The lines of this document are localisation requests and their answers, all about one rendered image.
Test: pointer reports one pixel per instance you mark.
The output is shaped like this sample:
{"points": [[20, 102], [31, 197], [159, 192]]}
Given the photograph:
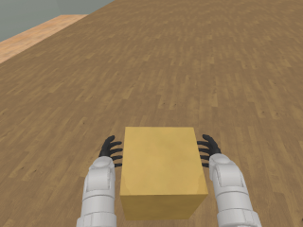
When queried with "robot left hand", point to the robot left hand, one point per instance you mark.
{"points": [[107, 151]]}

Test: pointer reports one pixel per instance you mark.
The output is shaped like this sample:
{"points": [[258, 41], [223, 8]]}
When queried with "robot right hand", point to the robot right hand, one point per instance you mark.
{"points": [[212, 148]]}

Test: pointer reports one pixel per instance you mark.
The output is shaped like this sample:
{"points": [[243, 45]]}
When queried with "right robot forearm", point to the right robot forearm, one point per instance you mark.
{"points": [[234, 205]]}

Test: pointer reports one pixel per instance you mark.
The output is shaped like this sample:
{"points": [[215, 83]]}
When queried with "carton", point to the carton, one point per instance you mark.
{"points": [[162, 176]]}

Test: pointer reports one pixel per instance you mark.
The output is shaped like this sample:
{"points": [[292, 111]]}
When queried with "left robot forearm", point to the left robot forearm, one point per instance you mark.
{"points": [[99, 194]]}

